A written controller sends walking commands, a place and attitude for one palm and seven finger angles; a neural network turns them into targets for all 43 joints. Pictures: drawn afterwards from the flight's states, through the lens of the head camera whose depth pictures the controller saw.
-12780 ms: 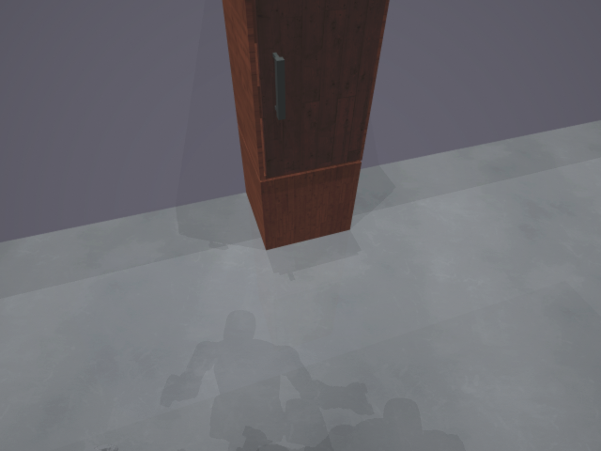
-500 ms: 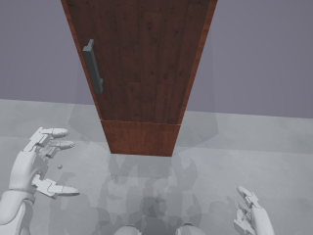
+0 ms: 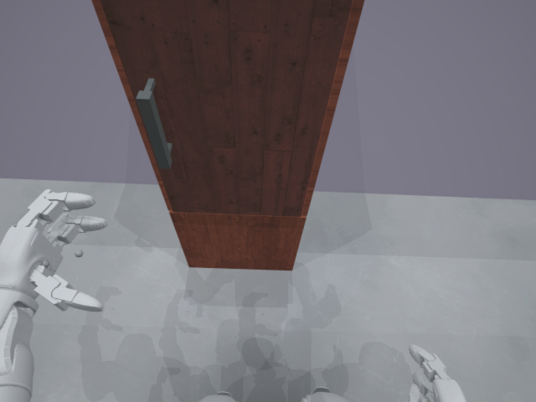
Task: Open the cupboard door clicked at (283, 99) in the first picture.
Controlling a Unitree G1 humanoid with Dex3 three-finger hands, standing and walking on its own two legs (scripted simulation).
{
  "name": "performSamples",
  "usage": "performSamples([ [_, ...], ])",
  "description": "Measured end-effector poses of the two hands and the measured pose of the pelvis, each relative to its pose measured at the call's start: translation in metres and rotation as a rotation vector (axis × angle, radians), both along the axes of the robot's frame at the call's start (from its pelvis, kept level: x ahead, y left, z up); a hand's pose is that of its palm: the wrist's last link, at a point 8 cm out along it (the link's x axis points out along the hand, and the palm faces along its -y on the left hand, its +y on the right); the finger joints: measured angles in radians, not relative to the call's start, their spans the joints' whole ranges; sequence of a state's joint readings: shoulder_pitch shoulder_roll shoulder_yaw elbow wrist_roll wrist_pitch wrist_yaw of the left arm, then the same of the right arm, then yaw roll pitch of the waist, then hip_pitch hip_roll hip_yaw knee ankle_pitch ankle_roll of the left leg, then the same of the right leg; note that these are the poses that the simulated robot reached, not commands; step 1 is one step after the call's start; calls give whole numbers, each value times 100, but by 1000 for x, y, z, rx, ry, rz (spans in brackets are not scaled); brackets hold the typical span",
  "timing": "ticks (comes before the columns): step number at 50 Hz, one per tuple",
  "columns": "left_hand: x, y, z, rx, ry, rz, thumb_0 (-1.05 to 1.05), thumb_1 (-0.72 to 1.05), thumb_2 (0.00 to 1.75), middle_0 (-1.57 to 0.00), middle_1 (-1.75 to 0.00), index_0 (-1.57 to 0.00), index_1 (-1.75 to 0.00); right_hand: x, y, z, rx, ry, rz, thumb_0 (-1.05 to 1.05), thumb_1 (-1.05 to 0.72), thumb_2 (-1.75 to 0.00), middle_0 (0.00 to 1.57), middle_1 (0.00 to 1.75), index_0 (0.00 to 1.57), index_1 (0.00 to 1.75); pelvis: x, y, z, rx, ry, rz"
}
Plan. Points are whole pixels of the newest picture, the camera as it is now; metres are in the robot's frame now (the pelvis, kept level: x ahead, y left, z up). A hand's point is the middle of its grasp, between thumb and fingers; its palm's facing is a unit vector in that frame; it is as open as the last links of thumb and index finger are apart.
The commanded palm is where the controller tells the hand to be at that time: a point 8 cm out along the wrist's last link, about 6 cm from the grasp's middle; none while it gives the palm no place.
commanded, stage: raise the hand with hooked fingers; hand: left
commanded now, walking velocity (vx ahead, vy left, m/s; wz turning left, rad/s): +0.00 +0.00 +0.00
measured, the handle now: (158, 126) +0.57 +0.25 +0.04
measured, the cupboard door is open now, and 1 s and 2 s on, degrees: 0 0 0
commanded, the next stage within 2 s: move the hooked fingers beside the handle in 0.36 s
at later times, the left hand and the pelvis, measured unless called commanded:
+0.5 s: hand (85, 261) +0.28 +0.27 +0.06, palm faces +0.05 -1.00 -0.04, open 14.0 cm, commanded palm +0.26 +0.32 +0.06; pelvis -0.01 -0.01 +0.00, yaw +0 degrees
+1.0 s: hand (98, 213) +0.36 +0.28 +0.06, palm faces +0.04 -1.00 -0.02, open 14.0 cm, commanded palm +0.34 +0.33 +0.05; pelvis -0.01 -0.01 -0.01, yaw -1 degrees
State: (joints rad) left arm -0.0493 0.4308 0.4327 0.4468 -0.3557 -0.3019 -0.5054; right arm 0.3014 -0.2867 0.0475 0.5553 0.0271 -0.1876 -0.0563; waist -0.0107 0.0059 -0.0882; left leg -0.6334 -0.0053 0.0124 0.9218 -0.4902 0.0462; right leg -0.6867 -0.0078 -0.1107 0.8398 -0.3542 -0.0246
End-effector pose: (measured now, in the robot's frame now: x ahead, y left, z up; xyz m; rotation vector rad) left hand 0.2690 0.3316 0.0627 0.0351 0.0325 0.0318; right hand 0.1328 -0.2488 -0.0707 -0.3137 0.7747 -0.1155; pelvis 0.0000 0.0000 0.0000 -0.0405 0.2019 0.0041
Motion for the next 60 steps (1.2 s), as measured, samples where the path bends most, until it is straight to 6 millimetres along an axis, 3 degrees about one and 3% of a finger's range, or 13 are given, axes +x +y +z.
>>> performSamples([
  [9, -3, -10, -6, 2, 0, 5, -1, -50, 30, -30, -120, -30, -120, -6, -7, 1, -8, 8, -15, 2, -90, -90, 20, 30, 20, 30, -2, -3, 0, 4, -4, -5],
  [27, -10, -11, -2, -1, -12, 22, -1, -50, 30, -30, -120, -30, -120, 8, 0, -1, 24, -37, 21, 2, -90, -90, 20, 30, 20, 30, -7, -10, -1, 10, -13, 3],
  [36, 18, -6, 0, -6, -27, 9, -1, -50, 30, -30, -120, -30, -120, -2, -10, -7, -9, 6, 3, 1, -90, -90, 20, 30, 20, 30, -12, -12, -5, 7, 2, 5],
  [43, 47, -4, -2, -10, -11, 1, -1, -50, 30, -30, -120, -30, -120, -27, -19, -13, -22, 74, -42, 1, -90, -90, 20, 30, 20, 30, -13, -12, -7, 9, 26, -9],
  [52, 70, 1, -5, -14, -5, 12, -1, -50, 30, -30, -120, -30, -120, -62, -25, -21, -31, 193, -101, 1, -90, -90, 20, 30, 20, 30, -12, -10, -9, 9, 54, -23],
  [60, 90, 5, -4, -21, -20, 1, -1, -50, 30, -30, -120, -30, -120, -81, -25, -25, -45, 272, -135, 1, -90, -90, 20, 30, 20, 30, -12, -7, -10, 3, 75, -25],
])
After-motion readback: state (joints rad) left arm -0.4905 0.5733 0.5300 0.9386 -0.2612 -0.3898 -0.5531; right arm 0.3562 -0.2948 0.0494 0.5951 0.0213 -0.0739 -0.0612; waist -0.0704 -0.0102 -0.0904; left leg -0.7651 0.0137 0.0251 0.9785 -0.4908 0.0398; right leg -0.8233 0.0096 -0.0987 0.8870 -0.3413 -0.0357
